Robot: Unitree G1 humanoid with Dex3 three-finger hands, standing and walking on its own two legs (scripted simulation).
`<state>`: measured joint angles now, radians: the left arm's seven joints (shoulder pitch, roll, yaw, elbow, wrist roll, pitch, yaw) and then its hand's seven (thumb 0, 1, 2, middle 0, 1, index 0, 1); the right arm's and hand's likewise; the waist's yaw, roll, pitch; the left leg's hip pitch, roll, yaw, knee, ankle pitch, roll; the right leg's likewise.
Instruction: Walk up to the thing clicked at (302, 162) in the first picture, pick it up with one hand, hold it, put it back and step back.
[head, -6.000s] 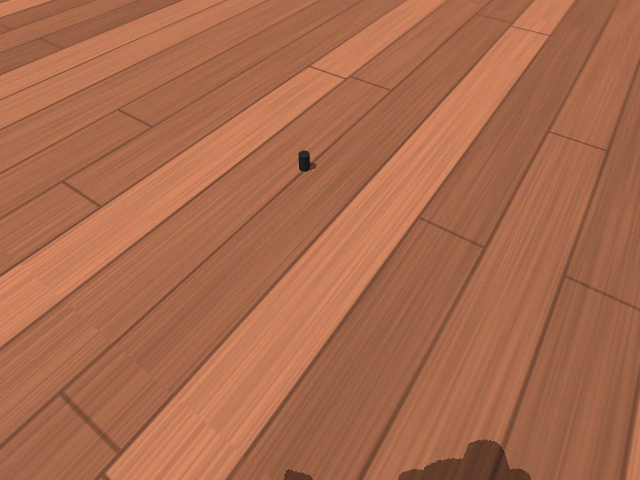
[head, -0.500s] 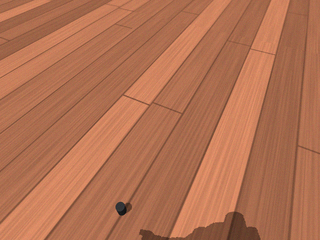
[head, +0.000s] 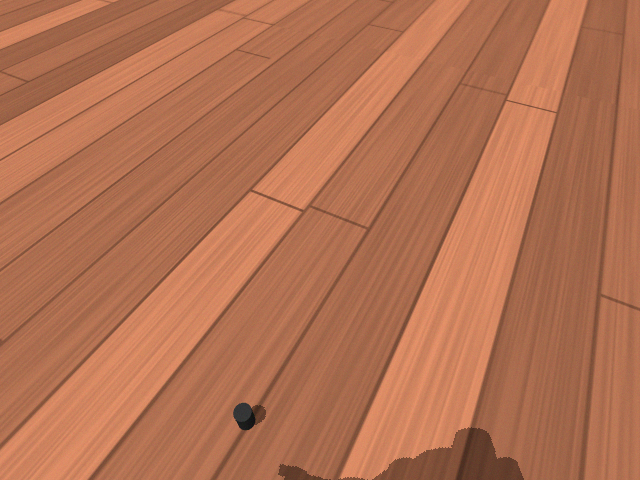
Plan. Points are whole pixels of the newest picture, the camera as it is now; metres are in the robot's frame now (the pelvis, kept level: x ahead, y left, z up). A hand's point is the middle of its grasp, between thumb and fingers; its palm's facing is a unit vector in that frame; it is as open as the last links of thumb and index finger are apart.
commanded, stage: stand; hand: left
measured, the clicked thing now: (244, 416) +0.40 +0.23 -0.74
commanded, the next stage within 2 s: none
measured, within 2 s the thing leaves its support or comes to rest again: neither
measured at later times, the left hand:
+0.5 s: hand out of the picture +0.07 +0.25 -0.16, palm faces -0.03 -0.94 -0.34, open 7.4 cm
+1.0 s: hand out of the picture +0.08 +0.25 -0.16, palm faces -0.03 -0.94 -0.34, open 7.4 cm
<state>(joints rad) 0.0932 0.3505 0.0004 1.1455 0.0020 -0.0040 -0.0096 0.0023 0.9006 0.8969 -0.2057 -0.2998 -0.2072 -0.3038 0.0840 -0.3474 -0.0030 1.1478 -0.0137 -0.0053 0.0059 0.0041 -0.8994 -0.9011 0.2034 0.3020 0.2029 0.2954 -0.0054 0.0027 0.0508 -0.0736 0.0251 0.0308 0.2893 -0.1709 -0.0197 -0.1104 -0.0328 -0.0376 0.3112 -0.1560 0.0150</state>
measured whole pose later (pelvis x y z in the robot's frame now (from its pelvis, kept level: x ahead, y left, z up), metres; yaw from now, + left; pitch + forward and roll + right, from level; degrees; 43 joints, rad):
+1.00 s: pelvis +0.01 -0.01 +0.00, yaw +0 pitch -2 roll +0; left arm 0.11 0.35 0.00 1.14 0.00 -0.01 -0.01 0.00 0.90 0.90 -0.21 -0.30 -0.21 -0.30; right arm 0.11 -0.35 0.00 1.14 -0.02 0.00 0.01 0.00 -0.90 -0.90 0.20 0.30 0.20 0.30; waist -0.01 0.01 0.05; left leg -0.08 0.04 0.03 0.30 -0.19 -0.03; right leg -0.11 -0.02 -0.04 0.32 -0.17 0.00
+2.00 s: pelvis +0.01 +0.00 +0.00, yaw +0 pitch -2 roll +0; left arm 0.12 0.35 0.00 1.13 0.00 -0.01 -0.01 0.00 0.90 0.90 -0.21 -0.30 -0.21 -0.30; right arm 0.12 -0.35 0.00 1.13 -0.02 0.00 0.00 0.00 -0.90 -0.90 0.20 0.30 0.20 0.30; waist -0.01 0.00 0.05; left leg -0.07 0.03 0.03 0.29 -0.19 -0.03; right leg -0.11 -0.03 -0.04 0.32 -0.17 0.01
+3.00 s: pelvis +0.01 +0.00 +0.00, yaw +0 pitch -2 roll +0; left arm 0.12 0.35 0.00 1.13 0.00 -0.01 -0.01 0.00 0.90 0.90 -0.21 -0.30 -0.21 -0.30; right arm 0.12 -0.35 0.00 1.13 -0.01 0.00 0.00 0.00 -0.90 -0.90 0.20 0.30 0.20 0.30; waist 0.00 0.00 0.05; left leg -0.06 0.03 0.03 0.29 -0.19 -0.02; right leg -0.10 -0.03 -0.04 0.31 -0.18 0.01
